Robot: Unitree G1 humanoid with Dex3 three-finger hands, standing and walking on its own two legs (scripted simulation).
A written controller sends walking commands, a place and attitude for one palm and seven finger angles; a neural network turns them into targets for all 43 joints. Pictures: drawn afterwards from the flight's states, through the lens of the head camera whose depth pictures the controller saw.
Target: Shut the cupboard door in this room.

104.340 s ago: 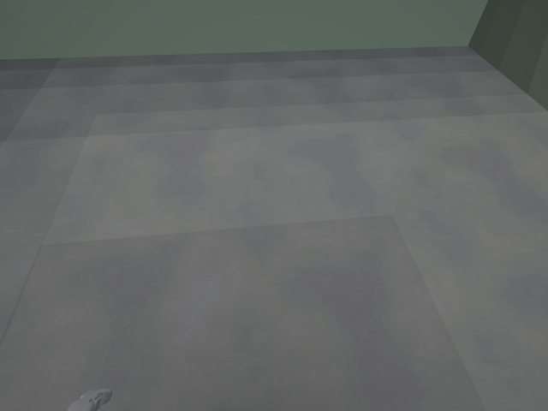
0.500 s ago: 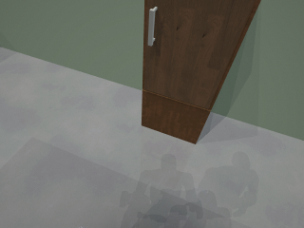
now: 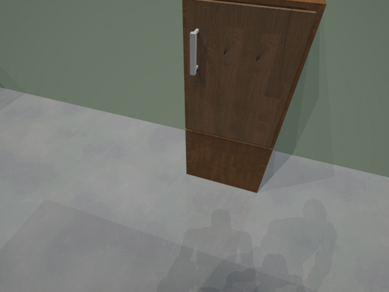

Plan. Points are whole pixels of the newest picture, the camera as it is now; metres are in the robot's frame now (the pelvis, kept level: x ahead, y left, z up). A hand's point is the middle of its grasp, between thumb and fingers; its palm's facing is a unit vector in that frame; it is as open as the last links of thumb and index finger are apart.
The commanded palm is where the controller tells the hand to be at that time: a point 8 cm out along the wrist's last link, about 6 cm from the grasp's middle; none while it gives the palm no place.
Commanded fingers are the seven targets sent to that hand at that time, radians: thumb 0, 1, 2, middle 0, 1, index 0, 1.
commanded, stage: let the arm hang, fingers relaxed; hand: left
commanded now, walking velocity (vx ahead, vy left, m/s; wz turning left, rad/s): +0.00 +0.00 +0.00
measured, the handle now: (194, 52) +0.91 +0.04 +0.08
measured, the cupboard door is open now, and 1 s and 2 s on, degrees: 0 0 0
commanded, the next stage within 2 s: look to check the result in 0.24 s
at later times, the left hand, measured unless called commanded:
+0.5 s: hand out of the picture -0.03 +0.18 -0.18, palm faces +0.02 -0.98 -0.17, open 7.4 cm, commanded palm none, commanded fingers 0.00 0.90 0.90 -0.20 -0.30 -0.20 -0.30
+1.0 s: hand out of the picture +0.01 +0.16 -0.18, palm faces +0.01 -0.99 -0.16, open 7.4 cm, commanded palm none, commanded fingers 0.00 0.90 0.90 -0.20 -0.30 -0.20 -0.30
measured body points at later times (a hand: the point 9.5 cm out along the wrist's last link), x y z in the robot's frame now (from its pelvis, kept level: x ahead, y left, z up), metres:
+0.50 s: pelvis +0.01 +0.02 +0.00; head +0.01 +0.02 +0.45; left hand -0.03 +0.23 -0.16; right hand -0.02 -0.19 -0.16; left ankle +0.04 +0.11 -0.74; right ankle +0.02 -0.12 -0.74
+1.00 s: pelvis +0.02 +0.01 +0.00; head +0.03 +0.01 +0.45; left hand +0.01 +0.22 -0.16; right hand +0.00 -0.20 -0.16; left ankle +0.04 +0.11 -0.74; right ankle +0.02 -0.12 -0.74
